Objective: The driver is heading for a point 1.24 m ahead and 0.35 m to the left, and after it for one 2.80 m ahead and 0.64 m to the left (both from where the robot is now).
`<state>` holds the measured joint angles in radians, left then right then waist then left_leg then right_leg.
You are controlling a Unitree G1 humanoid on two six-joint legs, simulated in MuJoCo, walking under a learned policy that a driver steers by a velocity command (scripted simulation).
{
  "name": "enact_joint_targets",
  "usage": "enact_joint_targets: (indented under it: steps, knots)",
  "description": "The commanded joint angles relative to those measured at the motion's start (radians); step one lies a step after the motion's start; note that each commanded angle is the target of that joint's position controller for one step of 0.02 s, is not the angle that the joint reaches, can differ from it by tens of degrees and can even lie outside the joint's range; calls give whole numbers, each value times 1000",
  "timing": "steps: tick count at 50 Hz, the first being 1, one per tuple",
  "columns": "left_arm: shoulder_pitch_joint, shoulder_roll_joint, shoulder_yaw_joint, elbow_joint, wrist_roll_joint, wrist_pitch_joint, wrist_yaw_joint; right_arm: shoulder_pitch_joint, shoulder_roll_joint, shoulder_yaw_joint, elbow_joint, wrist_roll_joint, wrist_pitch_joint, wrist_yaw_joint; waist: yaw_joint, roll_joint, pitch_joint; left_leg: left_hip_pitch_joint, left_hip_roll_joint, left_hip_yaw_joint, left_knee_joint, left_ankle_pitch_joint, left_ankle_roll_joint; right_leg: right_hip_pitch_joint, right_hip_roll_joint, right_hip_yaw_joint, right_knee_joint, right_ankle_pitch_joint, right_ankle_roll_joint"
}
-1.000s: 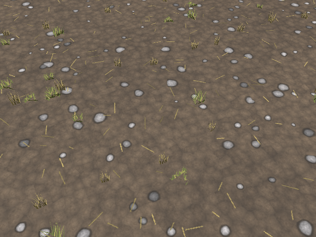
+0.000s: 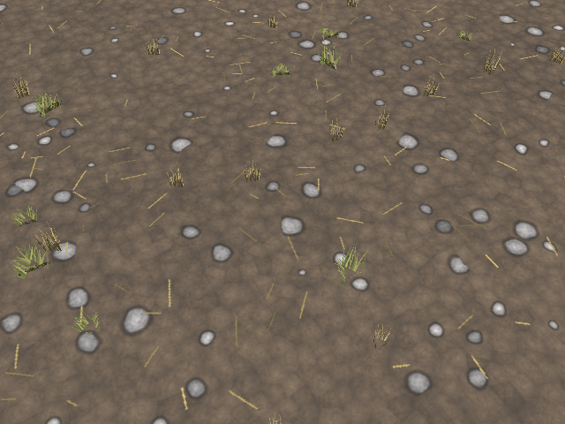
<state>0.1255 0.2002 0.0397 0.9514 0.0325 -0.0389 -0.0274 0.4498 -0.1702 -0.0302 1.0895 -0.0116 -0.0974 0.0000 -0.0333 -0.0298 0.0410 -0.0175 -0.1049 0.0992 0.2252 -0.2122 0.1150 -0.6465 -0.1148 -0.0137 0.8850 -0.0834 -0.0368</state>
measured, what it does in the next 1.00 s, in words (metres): walks ahead, turning left: right foot, then left foot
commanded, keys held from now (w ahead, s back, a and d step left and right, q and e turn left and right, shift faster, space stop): w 0.40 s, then w+q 0.60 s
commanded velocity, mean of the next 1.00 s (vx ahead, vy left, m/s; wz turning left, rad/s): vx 0.50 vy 0.00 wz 0.23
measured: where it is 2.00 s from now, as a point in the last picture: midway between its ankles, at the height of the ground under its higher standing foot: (195, 242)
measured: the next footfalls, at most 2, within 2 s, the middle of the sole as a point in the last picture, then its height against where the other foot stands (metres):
right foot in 0.22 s outside the picture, level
left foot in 0.78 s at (249, 385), level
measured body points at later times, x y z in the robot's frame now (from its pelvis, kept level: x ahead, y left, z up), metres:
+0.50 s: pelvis +0.29 -0.05 +0.00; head +0.31 -0.05 +0.45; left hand +0.25 +0.20 -0.14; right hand +0.38 -0.29 -0.14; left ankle +0.36 +0.11 -0.67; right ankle +0.27 -0.10 -0.74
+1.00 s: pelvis +0.56 +0.04 +0.00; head +0.58 +0.06 +0.45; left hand +0.61 +0.31 -0.13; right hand +0.66 -0.22 -0.14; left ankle +0.55 +0.07 -0.74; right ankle +0.64 -0.12 -0.66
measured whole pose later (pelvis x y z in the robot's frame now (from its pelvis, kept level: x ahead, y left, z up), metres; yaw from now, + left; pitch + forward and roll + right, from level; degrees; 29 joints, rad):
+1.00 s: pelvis +0.56 +0.04 +0.00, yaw +17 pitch +1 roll +0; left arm 0.15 0.23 0.05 0.85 0.05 -0.06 -0.01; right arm 0.32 -0.24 -0.08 0.96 0.00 -0.06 0.00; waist -0.02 -0.03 0.05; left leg -0.18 -0.15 0.00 0.35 -0.17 0.15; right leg -0.58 -0.11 0.03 1.08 -0.27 0.02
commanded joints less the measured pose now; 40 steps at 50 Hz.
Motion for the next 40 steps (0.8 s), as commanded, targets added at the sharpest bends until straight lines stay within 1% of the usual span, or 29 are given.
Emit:
enact_joint_targets:
  steps: [1,3,5,7,8,9,10,11,12,13,14,15,16,17,18,20,21,22,23,27,30,32,33,35,36,37,38,39,40]
  knots:
    - [-103,18,-6,-73,-10,-7,-5,55,-106,-10,-34,2,-14,-5,-5,84,69,-61,251,-137,-99,425,55,17,38,-64,-152,96,9]
    - [-157,20,-9,-90,-13,-9,-4,94,-109,-8,-22,-1,-13,-10,-24,93,68,8,262,-133,-83,480,54,19,59,-80,-222,106,-1]
    - [-197,28,-8,-109,-13,-14,-2,118,-113,-8,-11,-8,-9,-16,-33,97,72,89,287,-134,-53,543,64,9,72,-85,-269,77,-18]
    - [-192,40,-4,-119,-13,-22,2,107,-124,-11,-8,-15,-7,-22,-13,102,66,145,310,-127,2,670,68,45,92,-88,-311,9,-48]
    - [-153,50,2,-111,-13,-27,6,87,-133,-13,-10,-17,-7,-24,12,109,47,155,314,-116,58,801,61,111,117,-97,-331,-37,-67]
    - [-73,66,11,-88,-12,-32,13,74,-145,-17,-11,-18,-6,-26,48,119,6,160,314,-109,149,926,52,209,148,-104,-348,-78,-86]
    - [68,87,24,-42,-10,-40,21,58,-153,-19,-12,-16,-2,-24,106,110,-64,143,297,-93,304,956,39,362,174,-111,-403,-64,-110]
    - [238,125,42,8,7,-50,31,37,-147,-16,-25,-6,-2,-22,179,92,-151,-6,268,-72,513,785,24,611,107,-43,-432,-30,-146]
    - [382,228,71,26,33,-51,42,76,-73,2,-66,28,-4,-11,189,-67,-294,-313,161,-10,873,333,-16,910,-175,328,-451,-131,-238]
    - [359,232,77,28,9,-33,27,130,-92,-15,-55,33,-2,-7,148,-149,-369,-524,19,-83,1132,-300,-24,989,-314,701,-578,-115,-336]
    - [244,192,67,15,-18,-29,19,40,-133,-28,-74,11,4,-10,106,-34,-215,-608,95,-155,1155,-221,-11,859,-265,571,-604,-177,-302]
    - [163,126,50,2,-23,-35,15,-39,-116,-26,-97,2,-1,-6,88,7,-92,-618,131,-153,1107,-145,-12,709,-228,446,-646,-149,-272]
    - [126,79,36,4,-17,-42,16,-65,-95,-26,-101,-1,1,-3,52,29,-23,-582,165,-149,1036,-102,-15,596,-178,351,-683,-90,-229]
    - [127,35,21,21,-19,-50,20,-73,-86,-29,-106,-18,15,2,20,27,7,-531,188,-150,979,-73,-21,516,-116,266,-706,-33,-176]
    - [145,39,19,34,-18,-56,25,-28,-57,-24,-97,-25,29,10,0,-21,-5,-488,189,-141,949,-70,-33,485,-115,229,-715,11,-181]
    - [205,56,20,59,-21,-72,28,-51,-52,-26,-106,-31,46,18,-9,-14,7,-500,194,-121,916,-53,-53,466,-95,179,-729,105,-187]
    - [215,77,24,62,-18,-76,29,-79,-54,-27,-116,-28,53,21,-13,-8,15,-532,197,-115,895,-25,-60,473,-90,148,-746,100,-182]
    - [233,93,27,64,-16,-79,31,-125,-62,-28,-133,-26,57,24,-5,-8,30,-572,205,-113,864,12,-66,479,-90,122,-761,110,-178]
    - [251,94,26,67,-14,-80,31,-173,-67,-28,-150,-23,60,26,4,-9,42,-605,207,-114,828,50,-70,488,-84,94,-772,121,-169]
    - [296,81,16,69,-15,-82,33,-325,-59,-18,-207,-10,57,33,38,-23,62,-630,186,-91,617,197,-69,533,-58,-14,-782,203,-126]
    - [345,86,14,82,-15,-85,42,-419,-50,-8,-241,-10,54,37,68,-29,71,-613,169,-37,485,244,-51,607,-77,-68,-778,279,-113]
    - [375,91,14,93,-11,-82,51,-461,-54,-7,-264,-13,52,38,80,-27,79,-617,157,-10,426,214,-30,686,-100,-94,-746,347,-110]
    - [379,98,15,97,-9,-79,55,-469,-59,-9,-273,-15,50,39,77,-28,77,-613,147,2,404,180,-16,725,-112,-106,-716,409,-108]
    - [361,121,20,94,-7,-73,65,-434,-72,-18,-272,-18,48,36,48,-45,44,-542,101,39,376,91,21,780,-126,-142,-606,681,-98]
    - [350,136,24,91,-5,-68,69,-384,-85,-25,-261,-20,47,32,23,-61,10,-479,68,57,373,37,43,796,-132,-157,-514,821,-94]
    - [339,149,29,86,-3,-59,70,-295,-104,-37,-235,-21,44,29,-14,-67,-42,-389,32,70,354,0,68,798,-132,-170,-372,893,-91]
    - [327,160,32,75,-7,-51,68,-162,-129,-53,-193,-28,38,26,-70,-54,-112,-220,8,60,283,27,97,738,-118,-191,-174,828,-75]
    - [303,154,29,40,-13,-51,62,-19,-204,-81,-163,-44,36,17,-137,8,-199,22,140,-132,244,-25,158,525,-93,-200,113,545,-50]
    - [354,50,12,-23,-30,-57,36,-17,-307,-107,-178,-42,42,10,-64,255,-284,326,445,-680,179,23,333,75,128,-176,507,-387,5]
Keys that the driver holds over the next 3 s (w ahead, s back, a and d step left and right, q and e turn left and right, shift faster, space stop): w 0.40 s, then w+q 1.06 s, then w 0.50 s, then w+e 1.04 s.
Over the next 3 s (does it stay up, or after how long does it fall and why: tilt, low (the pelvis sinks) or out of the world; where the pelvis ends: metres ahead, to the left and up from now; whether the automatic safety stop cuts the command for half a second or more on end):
stays up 1.49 0.54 -0.02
